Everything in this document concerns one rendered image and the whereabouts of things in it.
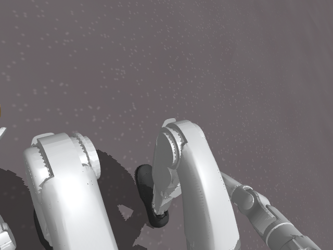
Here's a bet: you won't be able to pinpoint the left robot foot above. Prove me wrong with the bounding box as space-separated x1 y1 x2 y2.
33 209 54 250

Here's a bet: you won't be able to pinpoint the left robot arm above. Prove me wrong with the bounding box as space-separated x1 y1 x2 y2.
0 215 16 250

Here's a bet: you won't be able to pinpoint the right robot arm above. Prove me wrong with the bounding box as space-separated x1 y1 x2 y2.
232 185 321 250

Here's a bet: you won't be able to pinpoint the right robot foot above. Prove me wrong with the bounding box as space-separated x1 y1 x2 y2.
135 164 169 228

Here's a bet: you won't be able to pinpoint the right robot hand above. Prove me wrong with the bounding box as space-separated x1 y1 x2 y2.
220 171 242 201

